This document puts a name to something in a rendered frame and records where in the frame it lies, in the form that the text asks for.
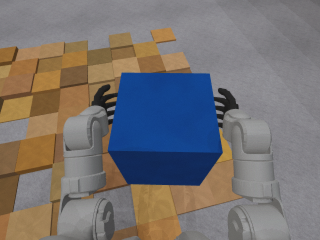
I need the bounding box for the robot left forearm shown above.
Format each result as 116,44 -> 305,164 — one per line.
57,105 -> 109,235

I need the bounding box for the right robot hand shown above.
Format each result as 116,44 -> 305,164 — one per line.
214,88 -> 239,128

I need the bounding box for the robot right upper arm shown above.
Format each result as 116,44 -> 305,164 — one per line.
227,204 -> 291,240

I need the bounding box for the left robot hand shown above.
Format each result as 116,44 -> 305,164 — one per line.
91,84 -> 118,125

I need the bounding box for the robot left upper arm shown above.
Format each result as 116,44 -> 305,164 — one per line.
39,197 -> 115,240

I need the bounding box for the right robot thigh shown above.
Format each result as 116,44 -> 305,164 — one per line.
174,230 -> 210,240

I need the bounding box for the carton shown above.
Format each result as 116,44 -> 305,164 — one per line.
107,72 -> 223,186

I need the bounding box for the robot right forearm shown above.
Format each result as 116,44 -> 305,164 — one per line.
222,109 -> 291,240

